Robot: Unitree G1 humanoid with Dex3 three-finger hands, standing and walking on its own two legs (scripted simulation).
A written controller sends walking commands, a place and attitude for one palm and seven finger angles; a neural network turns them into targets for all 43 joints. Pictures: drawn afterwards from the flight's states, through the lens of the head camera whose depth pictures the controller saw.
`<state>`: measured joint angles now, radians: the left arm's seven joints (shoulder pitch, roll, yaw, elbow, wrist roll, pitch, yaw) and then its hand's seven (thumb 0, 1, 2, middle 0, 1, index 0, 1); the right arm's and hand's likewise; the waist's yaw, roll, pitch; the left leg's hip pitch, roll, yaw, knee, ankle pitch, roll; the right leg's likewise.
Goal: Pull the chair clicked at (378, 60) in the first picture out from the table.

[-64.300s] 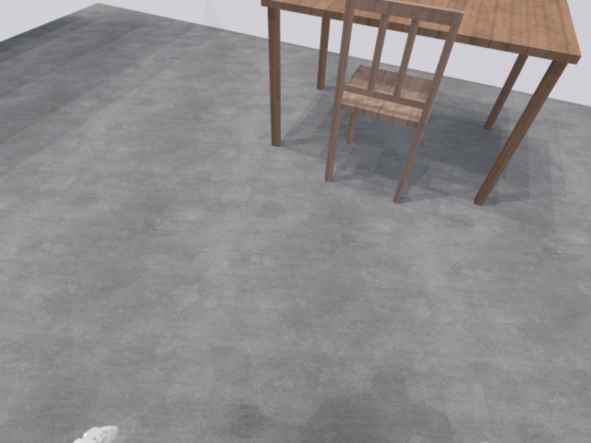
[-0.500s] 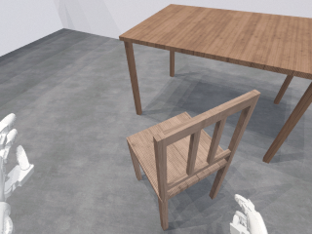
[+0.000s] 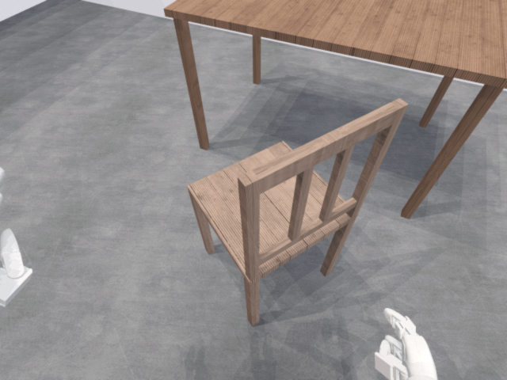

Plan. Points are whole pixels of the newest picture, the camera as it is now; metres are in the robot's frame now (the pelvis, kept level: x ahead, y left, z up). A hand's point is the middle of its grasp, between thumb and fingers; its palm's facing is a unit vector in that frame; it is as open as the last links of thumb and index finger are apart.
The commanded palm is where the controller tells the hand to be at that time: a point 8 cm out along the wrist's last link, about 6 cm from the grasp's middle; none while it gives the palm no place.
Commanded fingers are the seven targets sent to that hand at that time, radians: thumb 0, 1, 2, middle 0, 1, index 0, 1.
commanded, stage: step back with the hand held close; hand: left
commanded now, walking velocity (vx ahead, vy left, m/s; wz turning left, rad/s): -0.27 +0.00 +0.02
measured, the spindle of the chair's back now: (299, 205) +0.48 -0.06 -0.09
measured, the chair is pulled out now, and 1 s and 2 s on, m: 0.52 0.52 0.52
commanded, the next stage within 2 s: stop stepping back and stand still in 1.20 s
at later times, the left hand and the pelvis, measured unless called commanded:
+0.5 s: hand out of the picture +0.14 +0.28 +0.16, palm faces +0.50 -0.70 -0.52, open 7.4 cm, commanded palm +0.08 +0.31 +0.18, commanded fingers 0.00 0.90 0.90 -0.20 -0.30 -0.20 -0.30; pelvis -0.04 +0.00 -0.01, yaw +3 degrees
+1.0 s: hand (39, 334) +0.14 +0.21 +0.17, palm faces +0.31 -0.77 -0.56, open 7.4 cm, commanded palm +0.07 +0.27 +0.18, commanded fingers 0.00 0.90 0.90 -0.20 -0.30 -0.20 -0.30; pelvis -0.07 -0.03 +0.00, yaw +0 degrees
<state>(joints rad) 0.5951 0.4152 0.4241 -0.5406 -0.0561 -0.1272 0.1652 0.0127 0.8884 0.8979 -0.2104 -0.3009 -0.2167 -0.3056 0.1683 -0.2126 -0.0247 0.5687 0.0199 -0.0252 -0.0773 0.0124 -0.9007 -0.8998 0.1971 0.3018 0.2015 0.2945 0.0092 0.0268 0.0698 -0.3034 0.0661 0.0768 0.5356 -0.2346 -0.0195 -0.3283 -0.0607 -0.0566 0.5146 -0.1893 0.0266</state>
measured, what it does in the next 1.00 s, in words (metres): steps on the spot: right foot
